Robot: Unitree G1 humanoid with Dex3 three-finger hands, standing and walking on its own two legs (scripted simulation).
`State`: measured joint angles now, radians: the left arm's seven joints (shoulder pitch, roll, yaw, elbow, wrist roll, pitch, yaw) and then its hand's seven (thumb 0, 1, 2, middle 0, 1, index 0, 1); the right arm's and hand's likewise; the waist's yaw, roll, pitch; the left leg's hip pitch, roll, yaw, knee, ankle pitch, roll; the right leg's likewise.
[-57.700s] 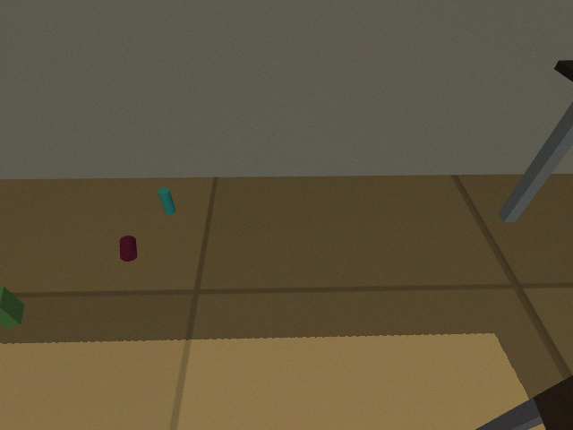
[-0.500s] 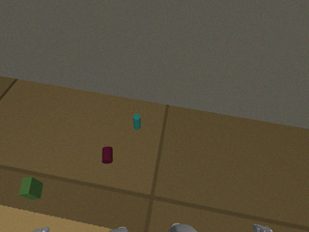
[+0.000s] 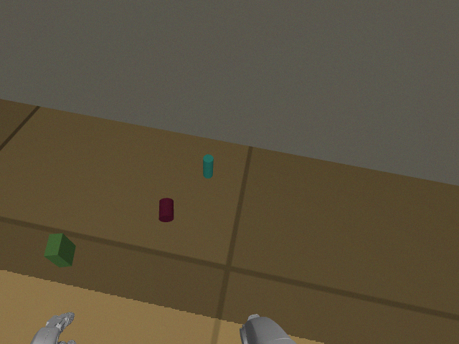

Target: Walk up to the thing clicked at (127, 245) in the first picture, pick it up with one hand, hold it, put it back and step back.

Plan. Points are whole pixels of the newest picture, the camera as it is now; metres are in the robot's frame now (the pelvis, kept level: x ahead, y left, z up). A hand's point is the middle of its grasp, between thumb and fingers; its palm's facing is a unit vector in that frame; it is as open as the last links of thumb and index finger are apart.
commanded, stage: step back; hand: left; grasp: from above
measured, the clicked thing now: (166, 210) +0.75 +0.23 -0.73
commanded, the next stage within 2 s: stand in 1.92 s
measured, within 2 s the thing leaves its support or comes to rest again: neither
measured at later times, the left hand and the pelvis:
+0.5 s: hand out of the picture -0.07 +0.23 -0.13, palm faces -0.07 -0.91 -0.41, open 7.4 cm; pelvis -0.17 -0.03 +0.00, yaw -4 degrees
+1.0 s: hand out of the picture -0.24 +0.23 -0.15, palm faces -0.08 -0.92 -0.39, open 7.4 cm; pelvis -0.33 -0.04 -0.01, yaw -4 degrees
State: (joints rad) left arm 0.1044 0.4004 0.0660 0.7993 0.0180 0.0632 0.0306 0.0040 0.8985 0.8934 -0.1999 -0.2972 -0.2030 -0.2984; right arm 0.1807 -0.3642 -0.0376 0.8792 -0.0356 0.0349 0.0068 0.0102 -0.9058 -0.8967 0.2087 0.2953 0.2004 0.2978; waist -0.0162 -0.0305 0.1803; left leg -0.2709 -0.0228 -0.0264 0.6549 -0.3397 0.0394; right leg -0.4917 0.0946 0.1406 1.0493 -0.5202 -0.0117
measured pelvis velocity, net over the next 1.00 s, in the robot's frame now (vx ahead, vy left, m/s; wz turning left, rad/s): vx -0.33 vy -0.04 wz -0.07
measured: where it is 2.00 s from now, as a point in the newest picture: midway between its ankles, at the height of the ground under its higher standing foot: outside the picture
